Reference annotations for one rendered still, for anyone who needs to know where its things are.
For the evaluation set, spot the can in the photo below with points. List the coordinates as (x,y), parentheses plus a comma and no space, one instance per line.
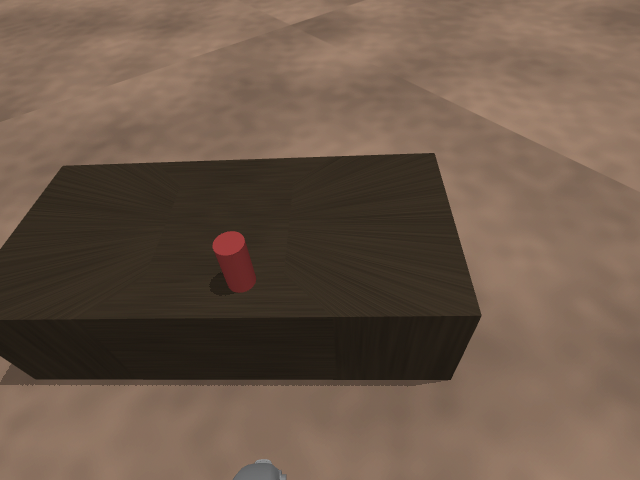
(233,257)

